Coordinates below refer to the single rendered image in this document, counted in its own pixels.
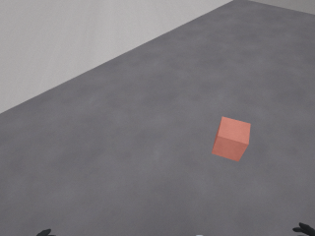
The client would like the carton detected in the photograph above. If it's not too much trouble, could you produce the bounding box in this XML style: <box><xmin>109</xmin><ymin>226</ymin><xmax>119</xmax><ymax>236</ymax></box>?
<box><xmin>212</xmin><ymin>116</ymin><xmax>251</xmax><ymax>161</ymax></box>

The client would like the right robot hand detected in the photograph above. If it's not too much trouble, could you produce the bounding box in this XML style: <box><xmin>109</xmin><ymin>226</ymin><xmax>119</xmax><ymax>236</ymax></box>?
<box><xmin>292</xmin><ymin>222</ymin><xmax>315</xmax><ymax>236</ymax></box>

